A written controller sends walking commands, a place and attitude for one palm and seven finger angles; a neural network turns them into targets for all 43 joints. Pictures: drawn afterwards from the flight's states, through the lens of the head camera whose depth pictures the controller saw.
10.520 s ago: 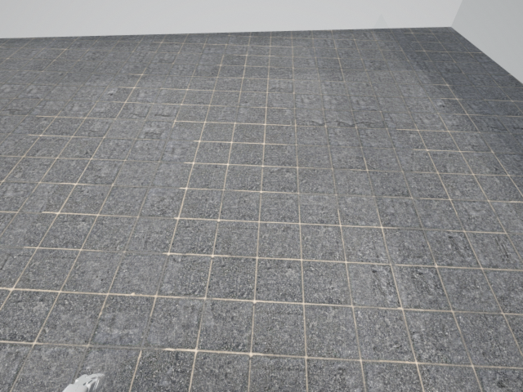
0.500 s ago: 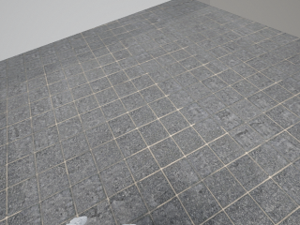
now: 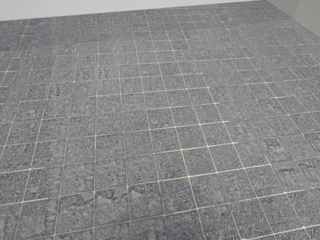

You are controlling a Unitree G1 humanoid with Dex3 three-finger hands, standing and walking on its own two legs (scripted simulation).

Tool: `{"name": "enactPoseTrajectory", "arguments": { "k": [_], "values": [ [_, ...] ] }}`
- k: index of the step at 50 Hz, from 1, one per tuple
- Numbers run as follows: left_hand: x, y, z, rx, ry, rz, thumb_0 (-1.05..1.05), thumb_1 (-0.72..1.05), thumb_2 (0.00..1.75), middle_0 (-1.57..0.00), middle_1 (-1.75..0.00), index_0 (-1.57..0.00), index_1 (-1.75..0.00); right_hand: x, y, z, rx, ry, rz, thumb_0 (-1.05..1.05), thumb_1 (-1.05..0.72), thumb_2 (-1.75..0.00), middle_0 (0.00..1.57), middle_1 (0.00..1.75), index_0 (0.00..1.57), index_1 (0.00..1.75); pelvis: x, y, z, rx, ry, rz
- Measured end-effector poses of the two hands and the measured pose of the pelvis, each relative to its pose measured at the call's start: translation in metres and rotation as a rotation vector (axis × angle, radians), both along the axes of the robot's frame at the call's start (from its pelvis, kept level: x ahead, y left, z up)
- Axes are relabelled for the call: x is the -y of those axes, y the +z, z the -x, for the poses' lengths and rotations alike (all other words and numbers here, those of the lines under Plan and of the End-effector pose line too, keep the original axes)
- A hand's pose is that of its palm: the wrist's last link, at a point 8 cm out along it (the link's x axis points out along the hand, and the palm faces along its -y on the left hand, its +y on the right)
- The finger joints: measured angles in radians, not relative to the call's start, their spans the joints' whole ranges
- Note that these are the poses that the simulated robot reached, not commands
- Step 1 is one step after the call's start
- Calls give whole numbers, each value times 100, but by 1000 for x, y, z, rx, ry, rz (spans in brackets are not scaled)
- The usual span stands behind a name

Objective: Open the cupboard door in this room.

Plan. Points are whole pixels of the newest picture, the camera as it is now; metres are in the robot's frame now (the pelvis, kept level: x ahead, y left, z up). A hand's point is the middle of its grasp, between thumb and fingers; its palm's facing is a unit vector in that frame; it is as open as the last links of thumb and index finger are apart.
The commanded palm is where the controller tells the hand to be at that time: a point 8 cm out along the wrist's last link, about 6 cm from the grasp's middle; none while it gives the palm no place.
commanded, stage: turn or walk to find it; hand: left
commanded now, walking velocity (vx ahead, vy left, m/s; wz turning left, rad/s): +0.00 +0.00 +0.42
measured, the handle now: out of the picture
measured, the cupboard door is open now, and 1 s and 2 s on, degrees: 0 0 0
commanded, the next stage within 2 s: none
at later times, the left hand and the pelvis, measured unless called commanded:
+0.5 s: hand out of the picture +0.07 +0.17 -0.13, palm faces +0.18 -0.94 -0.29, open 7.3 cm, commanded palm none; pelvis -0.01 -0.04 +0.01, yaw +12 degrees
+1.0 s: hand out of the picture -0.14 +0.18 -0.18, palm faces +0.47 -0.84 -0.25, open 7.3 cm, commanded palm none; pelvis -0.05 -0.01 +0.00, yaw +25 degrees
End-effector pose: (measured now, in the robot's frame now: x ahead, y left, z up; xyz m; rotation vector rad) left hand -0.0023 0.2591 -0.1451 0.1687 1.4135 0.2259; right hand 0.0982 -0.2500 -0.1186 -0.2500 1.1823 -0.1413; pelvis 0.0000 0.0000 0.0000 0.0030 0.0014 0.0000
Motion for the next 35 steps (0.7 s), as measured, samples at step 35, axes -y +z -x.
{"name": "enactPoseTrajectory", "arguments": {
  "k": [35],
  "values": [
    [68, 45, 21, 199, 203, -65, 0, 91, 90, -20, -30, -21, -30, 44, -20, 26, -200, 172, -51, 0, -91, -90, 19, 30, 20, 30, 52, 15, 16, 14, 317, -41]
  ]
}}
